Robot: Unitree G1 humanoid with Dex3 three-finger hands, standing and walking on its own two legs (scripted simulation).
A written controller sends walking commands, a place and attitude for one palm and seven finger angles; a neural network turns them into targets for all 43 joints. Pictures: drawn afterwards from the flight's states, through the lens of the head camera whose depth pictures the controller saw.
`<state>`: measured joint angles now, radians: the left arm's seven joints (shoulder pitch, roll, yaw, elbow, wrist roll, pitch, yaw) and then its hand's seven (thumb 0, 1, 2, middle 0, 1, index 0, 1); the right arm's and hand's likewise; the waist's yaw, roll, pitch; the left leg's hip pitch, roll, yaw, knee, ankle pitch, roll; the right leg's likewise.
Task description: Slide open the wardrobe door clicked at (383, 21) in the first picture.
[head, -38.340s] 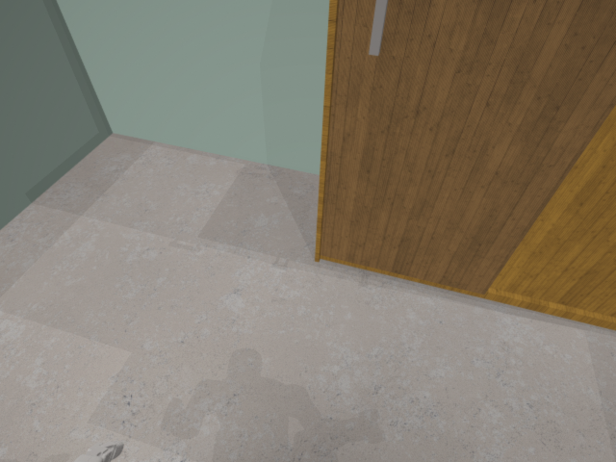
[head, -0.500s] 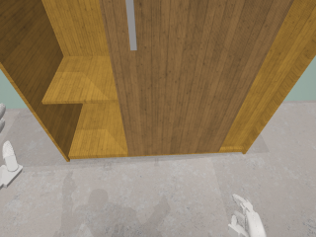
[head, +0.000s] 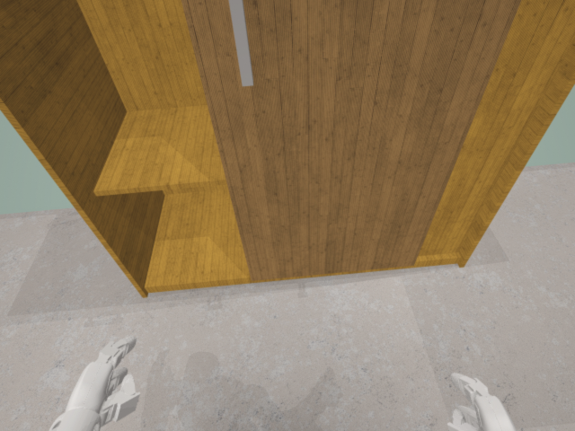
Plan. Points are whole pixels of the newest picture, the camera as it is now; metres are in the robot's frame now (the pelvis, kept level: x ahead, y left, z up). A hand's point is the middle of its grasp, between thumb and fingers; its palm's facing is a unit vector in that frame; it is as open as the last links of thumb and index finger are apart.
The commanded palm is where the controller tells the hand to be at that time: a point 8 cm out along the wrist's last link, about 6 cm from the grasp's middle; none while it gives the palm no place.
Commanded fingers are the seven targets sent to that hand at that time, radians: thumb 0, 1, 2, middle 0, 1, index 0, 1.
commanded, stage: let the arm hang, fingers relaxed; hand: left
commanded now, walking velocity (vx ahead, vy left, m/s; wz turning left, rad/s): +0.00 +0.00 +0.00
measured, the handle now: (241, 31) +0.73 +0.11 +0.23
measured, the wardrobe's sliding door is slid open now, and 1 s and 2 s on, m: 0.42 0.42 0.42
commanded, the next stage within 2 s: look to check the result in 0.92 s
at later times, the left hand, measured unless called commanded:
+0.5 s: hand out of the picture +0.00 +0.21 -0.15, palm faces +0.00 -0.96 -0.29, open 7.3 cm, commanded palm none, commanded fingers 0.00 0.90 0.90 -0.20 -0.30 -0.20 -0.30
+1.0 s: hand out of the picture +0.08 +0.19 -0.15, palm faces -0.02 -0.97 -0.25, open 7.4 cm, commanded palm none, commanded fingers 0.00 0.90 0.90 -0.20 -0.30 -0.20 -0.30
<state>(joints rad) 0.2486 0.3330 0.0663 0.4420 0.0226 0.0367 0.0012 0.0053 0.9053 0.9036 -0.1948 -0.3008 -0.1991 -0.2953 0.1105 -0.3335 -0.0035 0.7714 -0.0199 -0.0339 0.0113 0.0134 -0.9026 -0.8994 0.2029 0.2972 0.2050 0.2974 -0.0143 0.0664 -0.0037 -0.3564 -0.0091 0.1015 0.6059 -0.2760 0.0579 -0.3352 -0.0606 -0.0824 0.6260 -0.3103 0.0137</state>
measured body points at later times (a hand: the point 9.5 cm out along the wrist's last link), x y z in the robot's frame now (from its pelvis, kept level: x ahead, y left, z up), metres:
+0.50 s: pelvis -0.01 -0.01 +0.01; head +0.01 -0.02 +0.46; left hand +0.00 +0.26 -0.13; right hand +0.00 -0.26 -0.14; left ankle +0.03 +0.08 -0.73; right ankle +0.01 -0.12 -0.73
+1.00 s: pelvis +0.02 -0.02 +0.02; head +0.03 -0.02 +0.47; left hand +0.08 +0.24 -0.13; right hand +0.07 -0.28 -0.13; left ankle +0.03 +0.08 -0.73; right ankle +0.01 -0.12 -0.73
